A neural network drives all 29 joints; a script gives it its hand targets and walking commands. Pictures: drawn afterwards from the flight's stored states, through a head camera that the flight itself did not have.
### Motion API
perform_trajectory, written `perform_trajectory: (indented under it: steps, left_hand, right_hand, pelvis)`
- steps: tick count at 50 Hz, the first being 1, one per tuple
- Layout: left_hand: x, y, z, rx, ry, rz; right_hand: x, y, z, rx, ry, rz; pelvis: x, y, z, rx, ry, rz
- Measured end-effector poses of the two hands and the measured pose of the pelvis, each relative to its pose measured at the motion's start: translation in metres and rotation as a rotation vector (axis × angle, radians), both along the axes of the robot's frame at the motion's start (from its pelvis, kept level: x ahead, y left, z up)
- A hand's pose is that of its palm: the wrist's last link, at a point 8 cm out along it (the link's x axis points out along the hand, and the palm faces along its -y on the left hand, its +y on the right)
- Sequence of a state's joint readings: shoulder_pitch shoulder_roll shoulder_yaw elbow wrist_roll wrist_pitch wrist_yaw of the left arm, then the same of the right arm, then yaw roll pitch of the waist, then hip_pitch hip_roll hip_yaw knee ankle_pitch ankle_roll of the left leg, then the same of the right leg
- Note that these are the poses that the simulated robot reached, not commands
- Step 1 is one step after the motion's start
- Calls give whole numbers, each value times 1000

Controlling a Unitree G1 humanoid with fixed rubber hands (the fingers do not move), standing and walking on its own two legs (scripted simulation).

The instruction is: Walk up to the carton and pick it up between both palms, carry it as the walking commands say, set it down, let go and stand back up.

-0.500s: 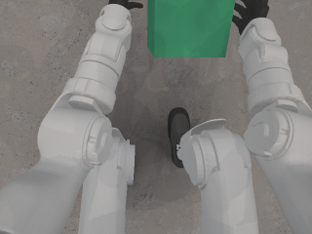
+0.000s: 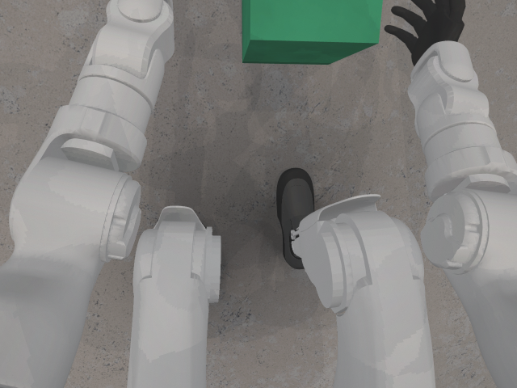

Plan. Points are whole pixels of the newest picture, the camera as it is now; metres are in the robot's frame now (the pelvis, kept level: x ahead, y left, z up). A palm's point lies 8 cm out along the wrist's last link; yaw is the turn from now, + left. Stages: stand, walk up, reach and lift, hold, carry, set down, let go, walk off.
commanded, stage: set down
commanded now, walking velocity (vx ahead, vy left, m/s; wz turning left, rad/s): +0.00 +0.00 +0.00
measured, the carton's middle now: out of the picture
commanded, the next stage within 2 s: let go in 1.46 s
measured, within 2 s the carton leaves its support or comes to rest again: neither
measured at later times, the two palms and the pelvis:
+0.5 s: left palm out of the picture +0.57 +0.05 -0.06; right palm out of the picture +0.50 -0.27 -0.07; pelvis +0.01 +0.00 +0.06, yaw -1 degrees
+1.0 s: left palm out of the picture +0.57 +0.05 +0.09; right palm out of the picture +0.49 -0.27 +0.09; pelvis +0.04 -0.01 +0.19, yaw -2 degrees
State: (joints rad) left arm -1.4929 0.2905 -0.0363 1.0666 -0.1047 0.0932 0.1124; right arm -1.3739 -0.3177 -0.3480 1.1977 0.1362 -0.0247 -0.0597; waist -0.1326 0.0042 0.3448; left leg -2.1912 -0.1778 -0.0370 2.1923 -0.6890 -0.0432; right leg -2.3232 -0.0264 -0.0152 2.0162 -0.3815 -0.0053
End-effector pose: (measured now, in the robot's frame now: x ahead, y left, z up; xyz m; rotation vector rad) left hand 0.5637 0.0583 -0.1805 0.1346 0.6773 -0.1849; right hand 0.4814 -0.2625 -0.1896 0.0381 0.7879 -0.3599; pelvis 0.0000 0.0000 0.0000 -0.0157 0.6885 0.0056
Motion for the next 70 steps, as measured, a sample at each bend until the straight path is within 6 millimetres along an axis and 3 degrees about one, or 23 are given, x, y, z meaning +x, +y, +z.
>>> perform_trajectory:
  steps: [9,18,58,64,70]
  left_hand:
    - [9,-7,32,5,-50,13]
    - [11,-12,76,23,-54,33]
    - [7,-5,317,42,-70,45]
    - [6,-1,344,48,-64,49]
    - [4,3,353,60,-47,55]
  right_hand:
    - [10,3,27,6,-69,-10]
    - [17,-1,76,7,-138,-13]
    - [8,-8,321,-12,-165,-2]
    - [7,-7,348,-14,-165,4]
    - [3,-5,359,-23,-148,22]
  pelvis:
    - [-1,0,6,10,24,-16]
    - [4,3,30,30,55,-37]
    - [45,-11,234,47,63,-68]
    - [51,-13,261,46,38,-68]
    - [55,-14,277,47,25,-66]
